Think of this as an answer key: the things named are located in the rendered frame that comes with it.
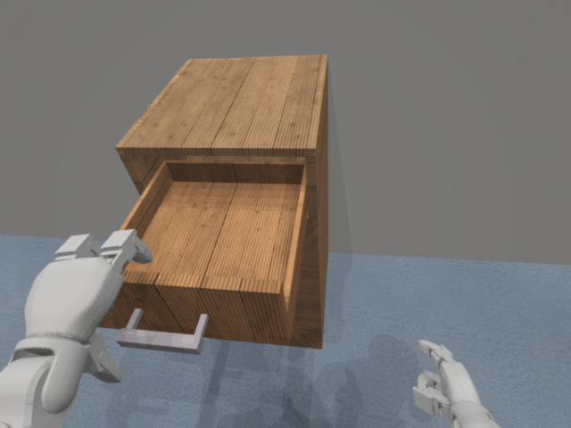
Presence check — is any handle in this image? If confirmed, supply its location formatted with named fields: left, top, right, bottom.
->
left=116, top=309, right=209, bottom=355

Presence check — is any cabinet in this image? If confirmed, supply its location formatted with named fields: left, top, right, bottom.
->
left=115, top=54, right=328, bottom=350

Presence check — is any left robot forearm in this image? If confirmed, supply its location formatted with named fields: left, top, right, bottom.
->
left=0, top=335, right=89, bottom=428

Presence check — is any drawer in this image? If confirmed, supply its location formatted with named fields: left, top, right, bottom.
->
left=98, top=160, right=308, bottom=346

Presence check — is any right robot forearm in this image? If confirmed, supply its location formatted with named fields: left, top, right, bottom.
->
left=449, top=401, right=501, bottom=428

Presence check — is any right robot hand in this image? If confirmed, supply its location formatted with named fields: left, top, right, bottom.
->
left=413, top=340, right=482, bottom=422

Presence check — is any left robot hand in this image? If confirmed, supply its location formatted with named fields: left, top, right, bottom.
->
left=25, top=229, right=153, bottom=383

